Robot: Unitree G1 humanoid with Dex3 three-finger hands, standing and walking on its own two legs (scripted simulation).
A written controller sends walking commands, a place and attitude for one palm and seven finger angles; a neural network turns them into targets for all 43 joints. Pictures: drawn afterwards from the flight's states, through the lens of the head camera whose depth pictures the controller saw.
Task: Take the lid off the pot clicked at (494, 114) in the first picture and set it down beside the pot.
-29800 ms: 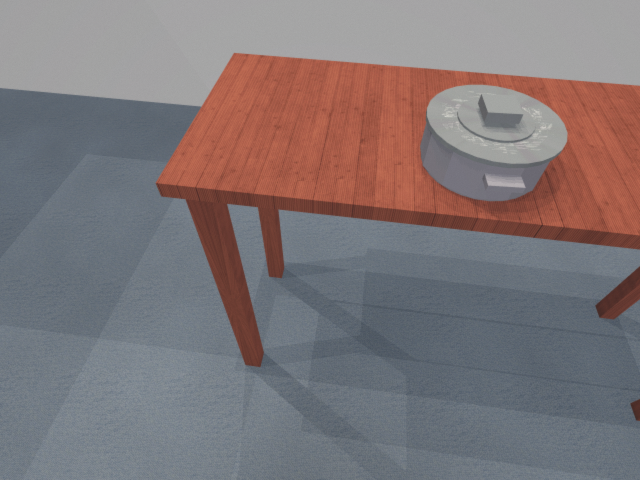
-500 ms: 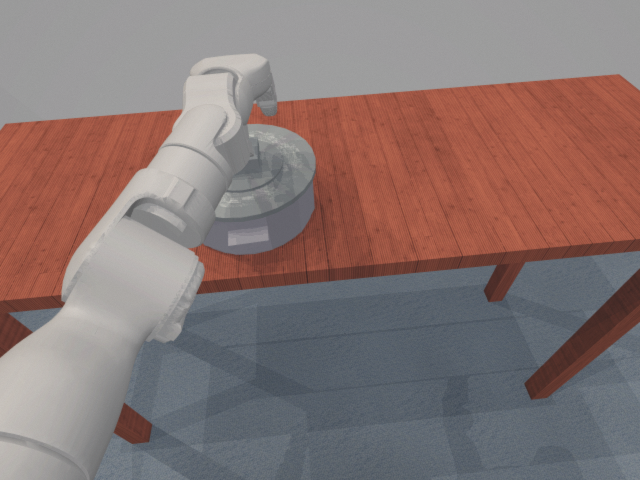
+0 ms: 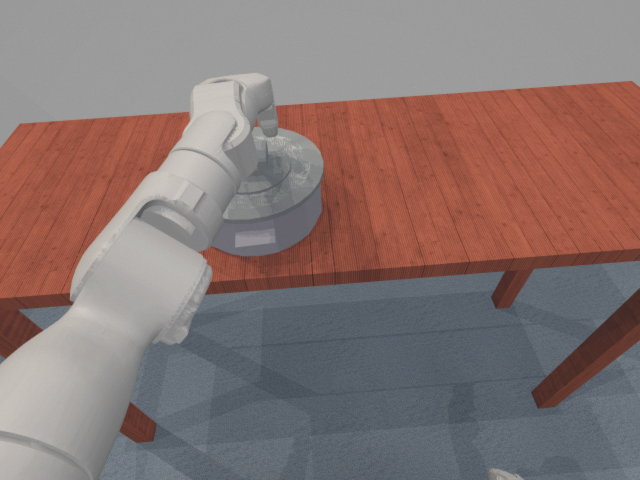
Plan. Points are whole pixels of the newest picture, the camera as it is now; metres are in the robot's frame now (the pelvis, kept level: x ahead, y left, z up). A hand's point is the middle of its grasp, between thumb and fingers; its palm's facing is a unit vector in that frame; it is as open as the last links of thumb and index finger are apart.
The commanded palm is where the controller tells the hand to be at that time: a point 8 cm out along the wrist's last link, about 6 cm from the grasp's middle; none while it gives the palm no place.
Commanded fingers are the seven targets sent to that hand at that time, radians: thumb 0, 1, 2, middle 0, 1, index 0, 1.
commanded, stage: lower the open fingers around the knob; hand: left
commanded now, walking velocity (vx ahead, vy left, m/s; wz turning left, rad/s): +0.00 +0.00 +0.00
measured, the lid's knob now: (248, 156) +0.52 +0.09 +0.14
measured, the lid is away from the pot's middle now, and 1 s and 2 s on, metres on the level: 0.00 0.01 0.01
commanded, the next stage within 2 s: raise the hand to come down again in 0.80 s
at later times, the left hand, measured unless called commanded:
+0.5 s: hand (252, 143) +0.48 +0.07 +0.19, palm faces -0.34 -0.06 -0.94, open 10.2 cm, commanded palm +0.48 +0.07 +0.21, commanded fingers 0.00 -0.24 1.28 -0.81 -0.08 -0.81 -0.08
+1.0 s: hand (252, 135) +0.49 +0.07 +0.19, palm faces -0.30 -0.03 -0.95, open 10.2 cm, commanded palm +0.49 +0.08 +0.21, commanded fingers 0.00 -0.23 1.23 -0.76 -0.18 -0.76 -0.18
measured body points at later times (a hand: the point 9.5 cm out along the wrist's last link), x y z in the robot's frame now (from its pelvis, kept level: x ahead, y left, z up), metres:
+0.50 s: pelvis -0.01 +0.00 +0.00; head +0.02 -0.01 +0.45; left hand +0.49 +0.07 +0.25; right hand +0.03 -0.27 -0.14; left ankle -0.04 +0.08 -0.74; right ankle -0.01 -0.11 -0.74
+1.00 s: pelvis -0.02 +0.00 -0.01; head +0.03 -0.01 +0.44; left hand +0.50 +0.07 +0.25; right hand +0.00 -0.27 -0.14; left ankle -0.04 +0.08 -0.74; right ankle -0.01 -0.11 -0.74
